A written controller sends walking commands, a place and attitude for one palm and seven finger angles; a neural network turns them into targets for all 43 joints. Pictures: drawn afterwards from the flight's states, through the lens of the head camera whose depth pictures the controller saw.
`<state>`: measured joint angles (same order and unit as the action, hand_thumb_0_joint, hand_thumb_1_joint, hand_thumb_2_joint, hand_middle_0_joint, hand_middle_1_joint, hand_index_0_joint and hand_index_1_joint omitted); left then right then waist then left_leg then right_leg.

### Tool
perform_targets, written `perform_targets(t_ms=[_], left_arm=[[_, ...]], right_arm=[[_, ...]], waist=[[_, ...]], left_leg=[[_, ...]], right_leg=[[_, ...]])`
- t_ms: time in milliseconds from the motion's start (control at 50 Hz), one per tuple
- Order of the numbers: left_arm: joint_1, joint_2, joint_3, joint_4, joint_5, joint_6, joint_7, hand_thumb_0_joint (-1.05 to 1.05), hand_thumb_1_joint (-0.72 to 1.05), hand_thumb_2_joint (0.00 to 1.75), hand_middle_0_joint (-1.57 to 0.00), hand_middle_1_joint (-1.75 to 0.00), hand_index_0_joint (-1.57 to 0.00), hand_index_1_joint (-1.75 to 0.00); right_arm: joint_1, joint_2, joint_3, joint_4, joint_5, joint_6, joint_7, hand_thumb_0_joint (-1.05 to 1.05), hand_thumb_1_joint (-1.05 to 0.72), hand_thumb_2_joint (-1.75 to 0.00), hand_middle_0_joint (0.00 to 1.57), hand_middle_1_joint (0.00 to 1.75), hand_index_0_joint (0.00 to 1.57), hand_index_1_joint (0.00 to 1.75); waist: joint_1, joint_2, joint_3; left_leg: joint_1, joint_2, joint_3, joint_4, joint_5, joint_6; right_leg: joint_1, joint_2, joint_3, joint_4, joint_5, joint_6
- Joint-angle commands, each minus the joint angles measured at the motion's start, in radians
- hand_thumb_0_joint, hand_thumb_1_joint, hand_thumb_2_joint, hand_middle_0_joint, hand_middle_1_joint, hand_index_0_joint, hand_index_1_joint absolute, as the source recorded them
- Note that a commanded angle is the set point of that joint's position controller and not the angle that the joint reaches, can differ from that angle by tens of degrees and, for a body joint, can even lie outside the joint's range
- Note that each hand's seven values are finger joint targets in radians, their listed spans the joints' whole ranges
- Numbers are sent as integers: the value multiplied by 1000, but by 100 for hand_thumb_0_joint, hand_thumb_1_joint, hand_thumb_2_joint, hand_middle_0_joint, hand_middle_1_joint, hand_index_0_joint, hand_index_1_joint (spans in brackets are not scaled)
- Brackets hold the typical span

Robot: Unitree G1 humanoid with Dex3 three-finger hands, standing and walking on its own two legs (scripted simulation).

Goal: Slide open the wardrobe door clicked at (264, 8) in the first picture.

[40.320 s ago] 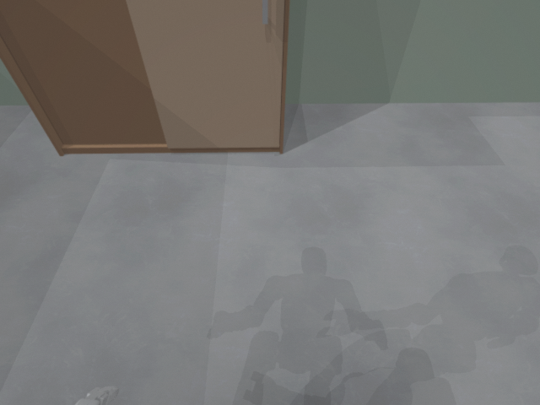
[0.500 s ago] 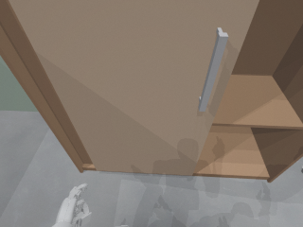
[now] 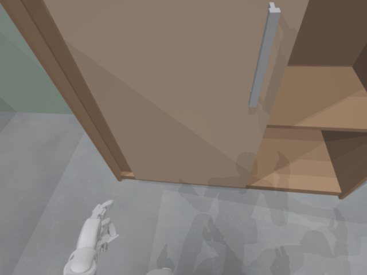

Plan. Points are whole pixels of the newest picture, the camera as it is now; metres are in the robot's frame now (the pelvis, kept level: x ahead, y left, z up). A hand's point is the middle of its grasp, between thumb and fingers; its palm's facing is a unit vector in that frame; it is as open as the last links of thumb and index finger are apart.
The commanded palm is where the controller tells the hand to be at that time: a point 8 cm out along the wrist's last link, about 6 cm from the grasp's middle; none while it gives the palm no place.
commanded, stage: stop stepping back and stand still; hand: right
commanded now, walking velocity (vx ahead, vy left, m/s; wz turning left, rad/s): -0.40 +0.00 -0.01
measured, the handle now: (260, 61) +0.62 -0.17 +0.11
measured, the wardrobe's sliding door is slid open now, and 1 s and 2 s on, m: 0.51 0.51 0.51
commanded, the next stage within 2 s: let the arm hang, fingers relaxed in 0.82 s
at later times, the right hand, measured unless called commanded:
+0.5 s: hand out of the picture +0.09 -0.27 +0.16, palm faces +0.47 +0.81 -0.35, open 7.4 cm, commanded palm +0.02 -0.30 +0.18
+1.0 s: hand out of the picture +0.10 -0.27 +0.07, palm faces +0.31 +0.84 -0.45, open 7.4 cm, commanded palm none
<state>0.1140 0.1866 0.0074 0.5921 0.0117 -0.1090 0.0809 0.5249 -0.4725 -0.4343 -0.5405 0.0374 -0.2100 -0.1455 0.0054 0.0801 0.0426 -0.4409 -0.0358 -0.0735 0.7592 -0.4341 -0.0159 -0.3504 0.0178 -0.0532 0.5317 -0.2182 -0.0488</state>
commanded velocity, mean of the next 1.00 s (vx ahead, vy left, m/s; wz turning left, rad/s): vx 0.18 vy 0.01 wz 0.00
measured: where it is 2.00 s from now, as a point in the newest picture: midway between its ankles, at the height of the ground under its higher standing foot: outside the picture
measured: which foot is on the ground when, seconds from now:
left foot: up 0.00-0.18, down 0.20-1.00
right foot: down 0.00-0.22, up 0.24-0.42, down 0.44-0.66, up 0.68-0.88, down 0.90-1.00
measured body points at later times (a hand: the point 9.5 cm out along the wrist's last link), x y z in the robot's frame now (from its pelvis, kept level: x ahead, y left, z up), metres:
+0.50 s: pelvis -0.13 -0.01 -0.01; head -0.16 -0.03 +0.44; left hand -0.01 +0.27 -0.08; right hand +0.06 -0.31 +0.18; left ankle -0.10 +0.11 -0.71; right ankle -0.10 -0.12 -0.73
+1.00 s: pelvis -0.13 -0.01 -0.01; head -0.14 -0.01 +0.44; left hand +0.03 +0.25 -0.10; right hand +0.08 -0.32 +0.10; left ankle -0.13 +0.12 -0.71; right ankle -0.08 -0.12 -0.73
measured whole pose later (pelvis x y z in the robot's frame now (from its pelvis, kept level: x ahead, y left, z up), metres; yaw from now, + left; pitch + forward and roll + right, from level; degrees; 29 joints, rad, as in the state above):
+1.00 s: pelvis -0.13 -0.01 -0.01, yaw -1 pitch +0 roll +1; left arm 0.18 0.28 0.03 0.73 0.03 -0.08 0.01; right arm 0.33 -0.37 -0.26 -0.09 -0.03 -0.09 -0.08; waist 0.02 -0.03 -0.03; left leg -0.41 0.01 0.03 0.88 -0.47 0.00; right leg -0.40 -0.03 -0.03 0.67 -0.27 -0.02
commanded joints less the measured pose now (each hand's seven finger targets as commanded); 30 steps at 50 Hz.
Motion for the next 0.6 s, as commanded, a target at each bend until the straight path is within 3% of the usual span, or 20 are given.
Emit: perform_targets(t_ms=[0,60,100,120,140,160,180,200,220,260,300,360,380,400,420,440,460,480,540,580], left_arm=[[14,149,54,-119,3,-76,-6,0,90,90,-20,-30,-20,-30],[21,159,59,-134,1,-85,-3,0,90,90,-20,-30,-20,-30],[1,157,45,-138,-5,-83,2,0,90,90,-20,-30,-20,-30],[-7,159,39,-144,-5,-75,5,0,90,90,-20,-30,-20,-30],[-12,156,37,-146,-2,-63,8,0,90,90,-20,-30,-20,-30],[-13,151,39,-147,7,-49,10,0,90,90,-20,-30,-20,-30],[-22,136,38,-145,14,-37,8,0,90,90,-20,-30,-20,-30],[-27,142,33,-130,16,-34,9,0,90,90,-20,-30,-20,-30],[-27,135,29,-111,12,-35,9,0,90,90,-20,-30,-20,-30],[3,146,33,-91,5,-36,9,0,90,90,-20,-30,-20,-30],[14,135,31,-89,-1,-30,15,0,90,90,-20,-30,-20,-30],[21,142,30,-78,-1,-40,36,0,90,90,-20,-30,-20,-30],[38,156,25,-76,1,-46,40,0,90,90,-20,-30,-20,-30],[36,183,28,-89,4,-53,42,0,90,90,-20,-30,-20,-30],[30,184,23,-101,-2,-54,39,0,90,90,-20,-30,-20,-30],[13,169,32,-110,2,-59,38,0,90,90,-20,-30,-20,-30],[21,153,36,-85,2,-61,32,0,90,90,-20,-30,-20,-30],[16,155,37,-86,1,-63,21,0,90,90,-20,-30,-20,-30],[4,145,23,-80,-5,-82,8,0,90,90,-20,-30,-20,-30],[5,156,22,-87,-1,-86,11,0,90,90,-20,-30,-20,-30]], right_arm=[[52,-96,-104,-266,25,-32,-14,0,-90,-90,20,30,20,30],[32,-87,-90,-241,23,4,-28,0,-90,-90,20,30,20,30],[25,-82,-80,-172,19,27,-37,0,-90,-90,20,30,20,30],[6,-90,-81,-162,14,30,-40,0,-90,-90,20,30,20,30],[-14,-107,-88,-156,5,28,-45,0,-90,-90,20,30,20,30],[-41,-134,-98,-159,-3,28,-46,0,-90,-90,20,30,20,30],[-64,-133,-86,-151,1,25,-43,0,-90,-90,20,30,20,30],[-110,-169,-101,-187,3,18,-46,0,-90,-90,20,30,20,30],[-180,-168,-92,-211,-4,11,-51,0,-90,-90,20,30,20,30],[-173,-136,-71,-167,-6,16,-49,0,-90,-90,20,30,20,30],[-148,-103,-43,-121,-13,14,-54,0,-90,-90,20,30,20,30],[-148,-99,-43,-71,-16,5,-64,0,-90,-90,20,30,20,30],[-165,-98,-48,-67,-14,0,-64,0,-90,-90,20,30,20,30],[-177,-89,-46,-102,-11,-13,-64,0,-90,-90,20,30,20,30],[-189,-99,-60,-125,-16,-22,-68,0,-90,-90,20,30,20,30],[-194,-139,-98,-116,-30,-26,-66,0,-90,-90,20,30,20,30],[-191,-178,-130,-130,-26,-41,-61,0,-90,-90,20,30,20,30],[-124,-135,-107,-101,-25,-39,-52,0,-90,-90,20,30,20,30],[-87,-80,-50,-124,-18,-25,-48,0,-90,-90,20,30,20,30],[-78,-99,-55,-135,-20,-18,-52,0,-90,-90,20,30,20,30]], waist=[[-25,-266,-297],[-10,-243,-225],[-4,-237,-145],[-7,-244,-123],[-2,-220,-116],[9,-138,-108],[8,-14,-91],[-5,67,-64],[-13,84,-64],[8,55,-95],[13,19,-80],[17,-18,-48],[23,-93,-38],[23,-300,-29],[24,-463,7],[19,-361,18],[10,-330,-18],[4,-257,-15],[-2,-283,4],[-7,-306,-12]], left_leg=[[2,3,30,83,-43,-22],[115,7,67,-56,-1,-19],[233,1,108,-179,-1,-8],[315,-13,143,-256,13,11],[349,1,127,-358,4,41],[277,77,24,-456,-80,89],[120,219,-187,-586,-231,158],[-6,360,-332,-657,-235,218],[7,384,-333,-649,-218,228],[40,332,-230,-591,-227,187],[21,297,-132,-531,-220,167],[-22,247,-66,-444,-284,142],[-24,194,-40,-327,-271,123],[-80,94,23,-121,-213,84],[-146,-3,156,128,-119,29],[-140,25,112,293,-69,24],[-125,46,83,360,-49,24],[-89,62,83,339,-33,24],[126,60,161,30,0,19],[272,21,223,-137,-20,28]], right_leg=[[341,-323,193,-124,983,-63],[206,-280,167,-213,410,-44],[39,-244,161,-331,-134,-20],[-47,-205,140,-368,-371,9],[-89,-148,103,-308,-455,35],[-64,-78,54,-165,-410,54],[0,-37,34,65,-285,70],[15,-33,42,276,-165,69],[-51,-36,53,396,-173,68],[-79,-43,42,440,-164,63],[4,-71,13,296,-185,44],[131,-58,-34,54,-240,21],[134,-78,24,-64,-326,-5],[136,-183,246,-221,-494,-62],[116,-344,489,-380,-620,-121],[53,-375,487,-417,-548,-151],[33,-362,483,-394,-568,-150],[-14,-345,443,-384,-549,-141],[-85,-269,229,-355,-434,-91],[-119,-237,161,-297,-462,-52]])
